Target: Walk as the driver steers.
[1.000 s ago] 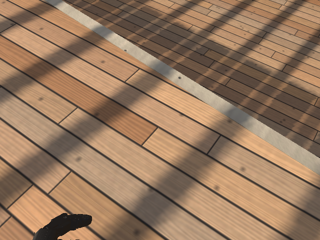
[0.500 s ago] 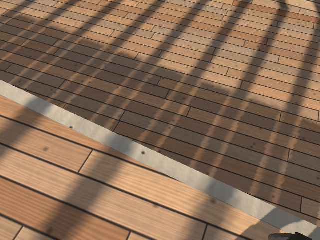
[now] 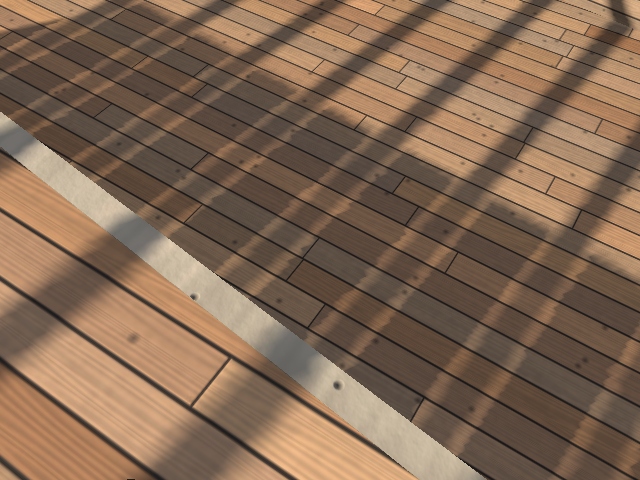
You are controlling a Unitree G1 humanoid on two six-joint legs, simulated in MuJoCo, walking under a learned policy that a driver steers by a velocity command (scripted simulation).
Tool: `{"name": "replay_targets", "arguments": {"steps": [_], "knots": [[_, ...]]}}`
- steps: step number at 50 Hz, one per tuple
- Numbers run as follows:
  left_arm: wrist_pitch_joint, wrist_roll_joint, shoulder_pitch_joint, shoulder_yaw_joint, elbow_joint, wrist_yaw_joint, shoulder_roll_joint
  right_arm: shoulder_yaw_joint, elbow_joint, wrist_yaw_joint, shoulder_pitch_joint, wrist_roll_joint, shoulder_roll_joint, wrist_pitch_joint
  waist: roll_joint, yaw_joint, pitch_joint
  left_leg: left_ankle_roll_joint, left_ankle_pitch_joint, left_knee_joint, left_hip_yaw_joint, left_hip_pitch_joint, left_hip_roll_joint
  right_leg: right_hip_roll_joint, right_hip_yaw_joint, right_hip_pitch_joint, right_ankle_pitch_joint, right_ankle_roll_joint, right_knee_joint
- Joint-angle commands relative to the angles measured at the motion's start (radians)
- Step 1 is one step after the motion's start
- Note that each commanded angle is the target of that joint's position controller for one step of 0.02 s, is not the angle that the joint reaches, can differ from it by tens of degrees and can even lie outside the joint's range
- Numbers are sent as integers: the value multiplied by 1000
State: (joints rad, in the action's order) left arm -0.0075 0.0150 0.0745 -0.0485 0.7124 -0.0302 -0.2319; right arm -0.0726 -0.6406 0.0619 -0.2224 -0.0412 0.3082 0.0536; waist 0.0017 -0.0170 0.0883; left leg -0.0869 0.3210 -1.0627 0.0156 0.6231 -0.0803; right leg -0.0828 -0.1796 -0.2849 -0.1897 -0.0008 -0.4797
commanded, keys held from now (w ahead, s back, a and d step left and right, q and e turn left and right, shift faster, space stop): q+shift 1.00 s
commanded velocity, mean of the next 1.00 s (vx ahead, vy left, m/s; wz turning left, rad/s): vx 0.03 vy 0.00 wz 0.95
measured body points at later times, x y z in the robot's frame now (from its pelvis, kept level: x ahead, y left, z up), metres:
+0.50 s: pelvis +0.04 +0.03 +0.00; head +0.06 +0.05 +0.45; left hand +0.09 +0.36 -0.09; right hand +0.33 -0.15 -0.06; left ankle +0.08 +0.14 -0.74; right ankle +0.13 -0.08 -0.72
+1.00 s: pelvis +0.01 +0.04 -0.01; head +0.02 +0.09 +0.44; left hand -0.14 +0.33 -0.12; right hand +0.34 +0.02 -0.08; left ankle -0.08 +0.10 -0.74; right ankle +0.13 -0.07 -0.73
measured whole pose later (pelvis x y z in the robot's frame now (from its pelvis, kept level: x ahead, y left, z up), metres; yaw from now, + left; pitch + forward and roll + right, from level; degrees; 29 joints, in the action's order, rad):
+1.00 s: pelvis +0.01 +0.04 -0.01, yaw +57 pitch +2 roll -2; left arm 0.02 -0.01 0.12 -0.10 0.66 -0.01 -0.31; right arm -0.09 -0.57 -0.01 -0.16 -0.02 0.31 0.07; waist 0.02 0.00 0.08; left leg 0.00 0.32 -0.63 0.03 0.35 -0.05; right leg -0.16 -0.24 -0.29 -0.36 -0.06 -0.64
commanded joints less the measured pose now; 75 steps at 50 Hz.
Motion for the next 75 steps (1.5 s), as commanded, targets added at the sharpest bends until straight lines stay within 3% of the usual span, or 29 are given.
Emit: {"name": "replay_targets", "arguments": {"steps": [1, 4, 5, 6, 7, 8, 10, 13, 17, 26, 27, 28, 29, 30, 32, 39, 44, 48, 49, 50, 51, 52, 54, 55, 57, 64, 65, 68, 75], "knots": [[-17, -25, -122, -57, -80, -9, -155, -12, 40, -45, -114, 2, 37, -2, 145, -34, -210, 26, -124, 199, 15, -256, -30, -242, 46, 55, 380, 176, 96], [-16, -60, -110, -68, -56, 10, -153, -32, 40, -59, -132, 11, 51, 13, 87, -55, -171, 92, -159, 388, 92, -377, 19, -251, 3, 30, 231, 96, -15], [-11, -65, -68, -68, -36, 19, -132, -49, 32, -49, -159, 26, 83, 11, -4, -60, -148, 140, -246, 475, 49, -440, 34, -201, -24, -18, 115, 39, -145], [1, -38, -22, -68, -44, 26, -114, -89, 49, -29, -175, 41, 231, 1, -355, -43, -81, 244, -785, 625, -278, -505, -143, -55, -86, -219, -318, -61, -500], [10, -18, -65, -60, -99, 17, -104, -83, 84, -38, -131, 72, 287, -23, -436, -4, -162, 456, -775, 689, -591, -514, -280, 93, 108, -395, -548, -98, -778], [19, -25, -125, -66, -109, 8, -137, -85, 91, -59, -112, 70, 273, -45, -263, -51, -223, 468, -514, 747, -566, -507, -265, 93, 215, -416, -484, -72, -854], [13, -30, -131, -67, -105, -12, -125, -73, 89, -56, -31, 33, 221, -59, -116, -8, -168, 361, -301, 747, -474, -491, -181, 76, 264, -429, -315, -24, -793], [0, -20, -84, -72, -89, -1, -136, -48, 120, -26, 53, 24, 144, -38, -116, 37, -215, 309, -374, 711, -395, -454, -101, 104, 263, -313, -193, -38, -670], [-7, -32, -99, -60, -90, 13, -99, -65, 128, -14, 44, 18, 164, -25, -100, 13, -236, 304, -284, 713, -453, -496, -70, 156, 289, -241, -159, -56, -399], [-23, -47, 23, -89, -62, 36, -136, -70, 157, -42, 140, 2, 165, 8, -173, 32, -172, 235, 96, 726, -646, -332, 16, 174, 304, 49, -54, 4, 32], [-22, -43, 49, -98, -52, 32, -158, -65, 156, -42, 131, -3, 150, 8, -129, 35, -180, 199, 201, 672, -616, -268, 63, 109, 336, 141, -7, 31, 109], [-12, -31, 67, -104, -61, 25, -199, -57, 147, -42, 86, -5, 116, 8, 13, 16, -213, 152, 324, 466, -490, -178, 147, -71, 486, 233, -77, 97, 163], [-10, 4, 8, -101, -85, 23, -242, -67, 165, -44, 73, -21, 133, -1, 280, -30, -150, 99, 286, 160, -256, -48, 275, -236, 711, 121, -54, 216, 266], [-19, 23, -86, -87, -129, 18, -185, -94, 141, -49, 52, 0, 220, -12, 229, -55, -93, 60, 227, -41, -238, -17, 175, -281, 704, 44, -40, 243, 266], [-10, -8, -168, -61, -175, -7, -106, -95, 86, -51, -3, 5, 215, 6, 114, -64, -70, 25, 88, -188, -191, -16, 134, -146, 474, 27, -60, 174, 223], [21, 11, 39, -71, -154, -12, -184, -46, 159, -65, 132, 1, 113, 15, 107, 77, -118, -48, 54, -62, -58, 118, -13, -189, 287, 286, 198, 241, 186], [25, -1, 21, -98, -135, 8, -246, -33, 144, -77, 88, 20, 89, 6, 152, 50, -180, -15, 71, 193, 41, -106, -7, -222, 128, 239, 350, 211, 147], [18, -49, 16, -99, -106, 22, -219, -60, 115, -81, -8, 15, 104, 17, 150, -24, -207, 81, -67, 508, 84, -342, 48, -233, 34, 187, 272, 96, -26], [17, -48, 68, -88, -82, 28, -170, -86, 85, -67, -90, 19, 155, 13, 39, -54, -214, 134, -213, 627, 8, -521, 52, -175, -23, 48, 155, 25, -195], [16, -1, 49, -70, -132, 29, -111, -125, 101, -54, -142, 20, 312, -1, -289, -35, -185, 254, -715, 640, -395, -730, -199, -44, -72, -329, -392, -72, -539], [7, 13, -66, -62, -199, 15, -107, -120, 141, -65, -87, 68, 343, -37, -337, -47, -276, 448, -750, 645, -635, -684, -308, 59, 153, -504, -514, -97, -728], [5, -4, -122, -72, -201, 7, -160, -106, 137, -75, -69, 74, 280, -60, -205, -79, -274, 437, -655, 671, -545, -680, -271, 48, 225, -525, -448, -77, -794], [-3, -14, -43, -80, -154, -2, -182, -74, 111, -56, -20, 22, 183, -64, -114, -18, -252, 333, -259, 695, -418, -645, -181, 9, 248, -528, -245, -39, -722], [-4, -18, 5, -85, -127, 7, -195, -51, 110, -52, 0, 7, 132, -62, -123, -6, -246, 314, 26, 735, -392, -596, -157, 0, 229, -490, -163, -38, -676], [-11, -29, 40, -76, -99, 30, -173, -22, 95, -53, -12, 30, 98, -80, -175, -8, -216, 300, 290, 816, -394, -542, -135, 14, 184, -460, -38, -44, -648], [-35, -55, 9, -62, -97, 46, -173, -19, 26, -47, -95, 62, 140, -148, -146, -46, -47, 276, 249, 934, -291, -597, -204, 14, 271, -634, 150, -34, -485], [4, 53, 34, -61, -62, 85, -158, -13, 13, -59, -162, 95, 138, -133, -131, -61, -47, 241, 284, 984, -235, -566, -175, 79, 249, -601, 90, -54, -542], [25, 27, 65, -70, -54, 120, -165, -7, 6, -65, -119, 95, 121, -133, -120, -18, 18, 211, 212, 999, -133, -550, -185, 64, 265, -642, 130, -57, -587], [12, 25, -44, -37, -93, 143, -144, -12, -75, -48, -162, 91, 107, -161, -80, -39, 85, 197, 8, 1026, 78, -713, -211, -18, 152, -671, 95, 47, -446]]}}
Velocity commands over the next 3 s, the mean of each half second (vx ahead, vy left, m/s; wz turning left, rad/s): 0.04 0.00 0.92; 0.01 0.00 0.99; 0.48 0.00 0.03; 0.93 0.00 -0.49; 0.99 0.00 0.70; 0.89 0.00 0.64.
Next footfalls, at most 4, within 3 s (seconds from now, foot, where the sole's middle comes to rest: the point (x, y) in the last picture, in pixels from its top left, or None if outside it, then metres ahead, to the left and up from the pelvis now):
0.10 left None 0.12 0.14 -0.77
0.54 right None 0.16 -0.04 -0.77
0.98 left None -0.07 0.14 -0.77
1.64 right None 0.34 0.31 -0.77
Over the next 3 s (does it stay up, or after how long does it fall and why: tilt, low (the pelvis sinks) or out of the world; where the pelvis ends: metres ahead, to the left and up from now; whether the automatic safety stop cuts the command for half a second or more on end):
stays up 0.94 1.20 -0.03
